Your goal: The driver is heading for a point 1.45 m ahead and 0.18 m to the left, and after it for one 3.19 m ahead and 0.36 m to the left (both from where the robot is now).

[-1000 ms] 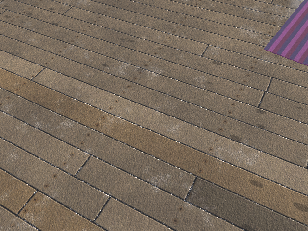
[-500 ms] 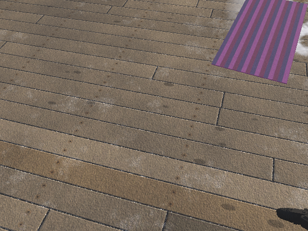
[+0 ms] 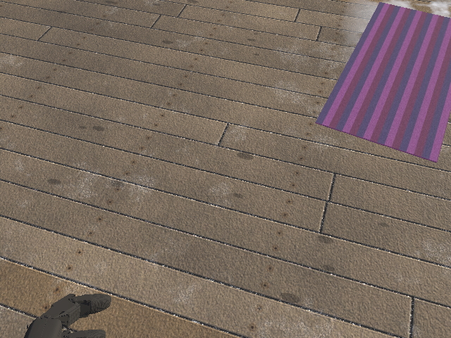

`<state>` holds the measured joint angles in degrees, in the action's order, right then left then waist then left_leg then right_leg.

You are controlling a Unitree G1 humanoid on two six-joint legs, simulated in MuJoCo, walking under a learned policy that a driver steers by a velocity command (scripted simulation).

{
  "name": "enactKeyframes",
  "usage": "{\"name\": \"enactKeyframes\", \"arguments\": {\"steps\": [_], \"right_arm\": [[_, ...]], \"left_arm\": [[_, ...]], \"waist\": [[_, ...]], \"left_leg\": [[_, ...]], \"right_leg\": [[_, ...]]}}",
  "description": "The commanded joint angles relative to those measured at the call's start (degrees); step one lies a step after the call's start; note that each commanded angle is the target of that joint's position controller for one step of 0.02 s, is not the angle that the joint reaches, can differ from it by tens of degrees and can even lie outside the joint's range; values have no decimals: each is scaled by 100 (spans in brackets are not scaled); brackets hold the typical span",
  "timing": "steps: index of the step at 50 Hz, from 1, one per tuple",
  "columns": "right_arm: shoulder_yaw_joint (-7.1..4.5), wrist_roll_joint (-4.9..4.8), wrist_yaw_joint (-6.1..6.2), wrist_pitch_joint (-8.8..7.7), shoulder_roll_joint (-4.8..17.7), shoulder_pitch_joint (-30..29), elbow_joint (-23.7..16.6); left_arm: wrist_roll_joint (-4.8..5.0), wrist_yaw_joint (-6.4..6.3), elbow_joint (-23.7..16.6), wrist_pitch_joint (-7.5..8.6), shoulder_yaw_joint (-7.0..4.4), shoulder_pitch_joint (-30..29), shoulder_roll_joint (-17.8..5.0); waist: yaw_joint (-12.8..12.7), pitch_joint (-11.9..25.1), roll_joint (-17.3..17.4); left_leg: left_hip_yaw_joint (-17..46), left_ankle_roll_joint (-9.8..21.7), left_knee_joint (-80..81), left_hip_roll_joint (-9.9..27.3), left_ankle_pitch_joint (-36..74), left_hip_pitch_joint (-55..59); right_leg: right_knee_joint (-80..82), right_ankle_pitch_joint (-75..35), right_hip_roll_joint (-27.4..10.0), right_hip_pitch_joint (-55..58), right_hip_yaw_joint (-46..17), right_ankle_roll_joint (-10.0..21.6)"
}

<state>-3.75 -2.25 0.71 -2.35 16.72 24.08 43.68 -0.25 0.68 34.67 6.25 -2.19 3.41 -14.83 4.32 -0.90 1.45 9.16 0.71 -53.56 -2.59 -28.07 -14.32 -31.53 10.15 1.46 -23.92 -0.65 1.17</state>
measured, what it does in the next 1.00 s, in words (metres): walks ahead: left foot, then right foot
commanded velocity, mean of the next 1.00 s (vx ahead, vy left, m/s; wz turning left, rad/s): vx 0.42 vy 0.00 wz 0.24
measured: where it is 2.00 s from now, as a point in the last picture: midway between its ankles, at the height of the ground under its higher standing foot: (167, 319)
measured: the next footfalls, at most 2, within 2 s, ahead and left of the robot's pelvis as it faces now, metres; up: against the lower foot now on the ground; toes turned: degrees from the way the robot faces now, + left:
left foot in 0.44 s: +0.36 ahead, +0.18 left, +0.00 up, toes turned +18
right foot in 0.92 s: +0.68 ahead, +0.08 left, +0.00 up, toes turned +14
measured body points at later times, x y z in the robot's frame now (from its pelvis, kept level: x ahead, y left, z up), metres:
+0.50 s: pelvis +0.26 +0.07 -0.01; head +0.30 +0.09 +0.43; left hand +0.21 +0.36 -0.14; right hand +0.54 -0.10 -0.08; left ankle +0.33 +0.17 -0.73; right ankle +0.11 -0.12 -0.65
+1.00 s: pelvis +0.50 +0.12 -0.01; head +0.55 +0.12 +0.44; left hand +0.62 +0.41 -0.10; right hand +0.68 -0.13 -0.12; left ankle +0.34 +0.19 -0.66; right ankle +0.64 +0.07 -0.73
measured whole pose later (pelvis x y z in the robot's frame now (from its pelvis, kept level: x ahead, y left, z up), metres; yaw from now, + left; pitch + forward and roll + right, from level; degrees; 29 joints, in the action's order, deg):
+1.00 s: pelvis +0.50 +0.12 -0.01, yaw +13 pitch +2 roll +1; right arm -2.4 0.7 1.0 -1.4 17.6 12.0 42.5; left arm -0.5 2.6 37.9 3.8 -2.5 8.1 -17.0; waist 0.9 -3.4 -0.4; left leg 0.3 -0.5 -60.0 -4.3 -31.9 -16.3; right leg -32.0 5.4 2.7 -29.4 0.1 3.9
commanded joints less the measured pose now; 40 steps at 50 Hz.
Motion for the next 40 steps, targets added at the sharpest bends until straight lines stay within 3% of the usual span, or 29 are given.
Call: {"name": "enactKeyframes", "arguments": {"steps": [1,2,3,5,8,13,17,19,20,21,22,23,24,25,26,27,29,31,34,37,40], "right_arm": [[-129,19,12,-91,707,-432,-666],[-138,79,-12,-74,641,-603,-728],[-139,68,-47,-39,562,-638,-760],[-95,55,-86,33,358,-738,-805],[-39,124,-120,66,253,-1092,-961],[58,104,-296,-15,171,-1937,-1163],[48,75,-422,-8,265,-2487,-1447],[-40,105,-444,24,441,-2357,-1506],[-129,120,-434,53,602,-1989,-1454],[-279,107,-394,79,836,-1158,-1256],[-470,82,-291,138,1204,-128,-1013],[-566,35,-226,108,1921,-220,-1034],[-433,70,-244,26,1504,20,-1227],[-334,132,-270,-49,1187,-175,-1136],[-293,116,-263,-88,1063,-492,-1123],[-204,134,-246,-96,805,-900,-1144],[-96,265,-223,-149,557,-1237,-1168],[-92,248,-215,-236,621,-1175,-971],[-95,273,-157,-292,725,-1022,-703],[-53,306,-80,-264,701,-1042,-542],[-60,315,-44,-226,795,-848,-328]], "left_arm": [[-2,-39,57,-60,-298,1302,-728],[-35,-28,106,-69,-260,1115,-589],[-75,-30,147,-51,-244,996,-538],[-36,-33,266,14,-266,943,-541],[-1,-54,473,62,-345,988,-764],[40,-100,710,-6,-394,1120,-1040],[158,-99,920,-121,-455,1436,-1277],[190,-128,944,-199,-499,1457,-1451],[205,-153,943,-245,-524,1460,-1547],[225,-181,918,-287,-511,1401,-1543],[147,-215,831,-269,-430,1466,-1367],[-123,-117,487,-155,-135,2088,-480],[35,-38,407,58,-158,1592,-884],[265,-2,217,146,-253,944,-1210],[238,-32,154,196,-201,811,-1102],[119,-72,282,180,-199,915,-1062],[59,-58,455,27,-223,1235,-1058],[45,-60,557,-107,-181,1342,-864],[40,-75,448,-189,-114,881,-693],[37,14,413,-116,-42,479,-509],[104,137,307,-88,-39,186,-491]], "waist": [[-841,452,-690],[-727,209,-661],[-601,86,-797],[-522,-14,-798],[-506,-132,-546],[-775,-273,-396],[-870,-415,-404],[-677,-180,-573],[-430,99,-666],[59,539,-593],[526,1047,-286],[-183,1568,1403],[239,2538,857],[333,1652,478],[84,1042,102],[-197,697,-139],[-506,534,96],[-564,434,83],[-438,72,74],[-266,-47,133],[-88,14,150]], "left_leg": [[-188,-50,-1842,569,556,-3050],[-200,-66,-1661,696,800,-2935],[-207,-64,-1541,828,960,-2722],[-312,-97,-1340,888,1128,-2603],[-328,-191,-713,928,1610,-2814],[-720,-70,903,825,2918,-2442],[-1020,189,1579,685,2582,-2343],[-1343,419,1710,352,1997,-1812],[-1503,561,1752,116,1738,-1245],[-1587,761,2085,-134,1967,-80],[-968,1016,2168,86,2147,1689],[2231,2061,2432,1737,1545,3786],[3981,2406,3424,2208,475,4081],[3160,2041,3642,2028,708,3504],[2485,1857,3669,1796,1212,2625],[1804,1679,3678,1623,1975,1821],[1174,1598,3908,1427,3043,887],[650,1602,4095,1382,3665,473],[-65,1410,4275,1218,4225,347],[-886,1008,4176,870,4854,206],[-988,910,4063,1088,4746,595]], "right_leg": [[1564,1013,-2044,2927,-2633,1026],[1693,434,-1830,2482,-2134,997],[1843,70,-1691,2131,-1718,953],[2068,-473,-1611,1838,-1177,976],[2232,-1232,-1674,1848,-603,1045],[2259,-1509,-1516,1986,349,831],[2017,-2030,-1708,2591,673,674],[1368,-3798,-1719,2848,914,554],[701,-4722,-1680,2883,1033,491],[-388,-5033,-1533,2557,1205,357],[-1970,-3880,-1331,1312,1215,139],[-4166,1877,-272,-1413,940,-243],[-4923,2404,-24,-2017,-445,-216],[-4848,1808,-298,-2455,-530,-128],[-4361,1302,-524,-2325,-471,-86],[-3886,1002,-765,-1954,-407,-129],[-3513,693,-986,-1206,-379,-212],[-3231,475,-1006,-1044,-246,-332],[-2414,-494,-1011,-1325,-208,-407],[-1092,-1715,-724,-777,24,-311],[-431,-2212,-504,-536,11,-200]]}}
